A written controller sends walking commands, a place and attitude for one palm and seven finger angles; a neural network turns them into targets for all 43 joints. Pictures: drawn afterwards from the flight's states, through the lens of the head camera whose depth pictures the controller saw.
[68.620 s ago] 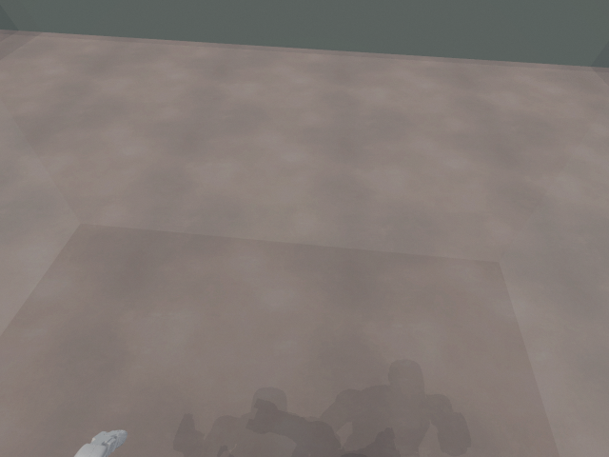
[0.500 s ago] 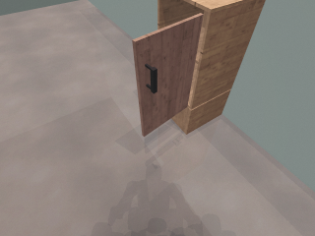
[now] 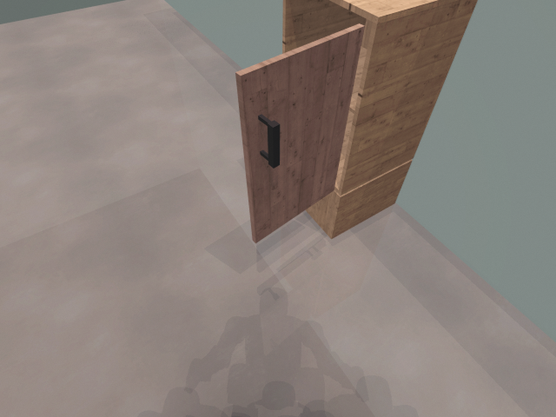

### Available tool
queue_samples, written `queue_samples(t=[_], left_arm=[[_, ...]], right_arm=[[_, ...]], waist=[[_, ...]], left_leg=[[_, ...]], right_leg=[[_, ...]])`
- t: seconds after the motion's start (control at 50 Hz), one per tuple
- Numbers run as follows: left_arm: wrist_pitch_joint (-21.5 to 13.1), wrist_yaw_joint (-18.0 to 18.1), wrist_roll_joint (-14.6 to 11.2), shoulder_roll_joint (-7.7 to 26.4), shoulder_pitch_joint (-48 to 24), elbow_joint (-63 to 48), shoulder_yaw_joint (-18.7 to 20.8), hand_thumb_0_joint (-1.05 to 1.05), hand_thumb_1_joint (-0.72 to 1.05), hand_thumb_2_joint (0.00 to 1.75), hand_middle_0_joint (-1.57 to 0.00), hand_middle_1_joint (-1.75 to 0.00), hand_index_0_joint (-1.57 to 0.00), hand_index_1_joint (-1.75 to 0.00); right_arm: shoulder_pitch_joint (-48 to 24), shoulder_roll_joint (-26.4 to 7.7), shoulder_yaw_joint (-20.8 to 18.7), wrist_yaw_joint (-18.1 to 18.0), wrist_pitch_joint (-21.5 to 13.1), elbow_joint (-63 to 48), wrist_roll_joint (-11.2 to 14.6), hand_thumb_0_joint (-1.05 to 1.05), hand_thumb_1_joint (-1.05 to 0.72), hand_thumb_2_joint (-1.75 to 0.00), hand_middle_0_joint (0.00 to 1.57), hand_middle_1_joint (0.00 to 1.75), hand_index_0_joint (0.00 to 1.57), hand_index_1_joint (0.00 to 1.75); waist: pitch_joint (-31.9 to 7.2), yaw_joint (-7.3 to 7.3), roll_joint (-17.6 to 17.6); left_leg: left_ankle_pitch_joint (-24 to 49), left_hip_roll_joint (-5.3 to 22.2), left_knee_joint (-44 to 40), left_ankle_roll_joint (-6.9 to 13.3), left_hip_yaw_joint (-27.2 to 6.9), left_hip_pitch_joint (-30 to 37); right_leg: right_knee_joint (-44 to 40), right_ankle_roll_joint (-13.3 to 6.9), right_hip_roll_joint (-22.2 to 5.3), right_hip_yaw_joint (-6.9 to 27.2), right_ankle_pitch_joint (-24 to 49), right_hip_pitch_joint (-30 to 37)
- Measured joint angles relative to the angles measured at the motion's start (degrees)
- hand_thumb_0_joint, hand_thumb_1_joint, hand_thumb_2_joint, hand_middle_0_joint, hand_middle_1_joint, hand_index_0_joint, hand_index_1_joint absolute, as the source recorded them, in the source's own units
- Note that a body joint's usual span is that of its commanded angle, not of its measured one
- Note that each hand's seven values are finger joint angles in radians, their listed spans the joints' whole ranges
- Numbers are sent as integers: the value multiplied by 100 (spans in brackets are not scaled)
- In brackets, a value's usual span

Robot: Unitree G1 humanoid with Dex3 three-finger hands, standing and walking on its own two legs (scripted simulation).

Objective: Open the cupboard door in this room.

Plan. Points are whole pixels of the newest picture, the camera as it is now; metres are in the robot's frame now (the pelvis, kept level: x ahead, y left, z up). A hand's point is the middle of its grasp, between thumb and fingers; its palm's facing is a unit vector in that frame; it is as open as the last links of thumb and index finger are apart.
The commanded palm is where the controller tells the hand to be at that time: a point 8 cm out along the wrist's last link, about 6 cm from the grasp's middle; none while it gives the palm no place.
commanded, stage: stand and wait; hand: left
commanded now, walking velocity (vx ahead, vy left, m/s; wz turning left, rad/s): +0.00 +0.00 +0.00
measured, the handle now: (268, 141) +0.70 +0.06 -0.04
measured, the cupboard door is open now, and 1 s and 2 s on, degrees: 98 98 98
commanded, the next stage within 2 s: none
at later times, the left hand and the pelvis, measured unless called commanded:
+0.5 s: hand out of the picture +0.09 +0.23 -0.16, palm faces -0.02 -0.95 -0.32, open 7.4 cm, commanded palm none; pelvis +0.01 -0.01 +0.00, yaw +0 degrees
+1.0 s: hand out of the picture +0.10 +0.23 -0.16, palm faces -0.02 -0.94 -0.33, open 7.4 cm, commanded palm none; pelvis +0.02 -0.01 +0.00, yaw +0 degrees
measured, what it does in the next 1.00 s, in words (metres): stands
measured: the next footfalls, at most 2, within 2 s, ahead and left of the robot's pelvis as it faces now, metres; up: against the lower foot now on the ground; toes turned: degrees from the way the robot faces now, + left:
none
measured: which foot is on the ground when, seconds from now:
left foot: down 0.00-1.00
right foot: down 0.00-1.00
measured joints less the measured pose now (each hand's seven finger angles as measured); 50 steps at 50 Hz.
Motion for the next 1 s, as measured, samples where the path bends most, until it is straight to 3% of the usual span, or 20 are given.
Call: queue_samples(t=[1.0], left_arm=[[-40,-24,-15,234,-167,-70,-28,1,91,89,-20,-30,-20,-30]], right_arm=[[-107,-203,32,23,-13,-19,13,0,-90,-90,21,30,21,30]], waist=[[-36,-29,-46]], left_leg=[[-45,78,-224,-84,-7,247]], right_leg=[[-236,-76,77,-2,-30,244]])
